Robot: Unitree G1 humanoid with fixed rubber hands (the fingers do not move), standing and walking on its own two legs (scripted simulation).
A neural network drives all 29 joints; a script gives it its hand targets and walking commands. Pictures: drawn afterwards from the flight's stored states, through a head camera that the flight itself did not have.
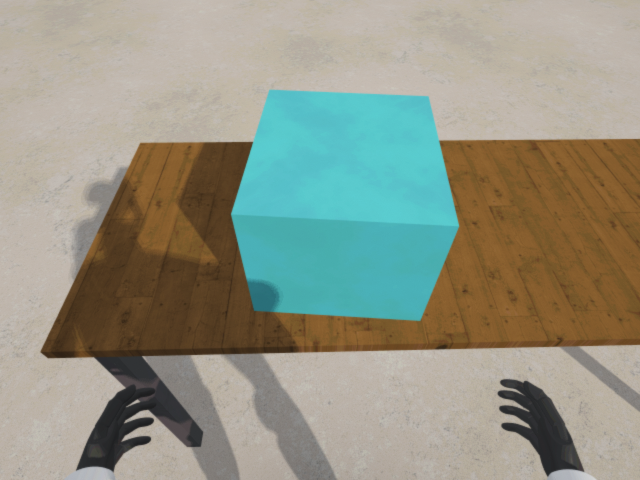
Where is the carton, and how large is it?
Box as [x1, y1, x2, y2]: [231, 90, 458, 320]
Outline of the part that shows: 269,90 231,213 254,310 419,320 458,227 428,96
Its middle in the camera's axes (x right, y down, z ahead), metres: +0.03 -0.06 +0.63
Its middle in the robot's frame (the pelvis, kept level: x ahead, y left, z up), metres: +0.52 +0.00 +0.04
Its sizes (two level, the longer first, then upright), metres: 0.296 0.266 0.220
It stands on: a table, 0.71 m high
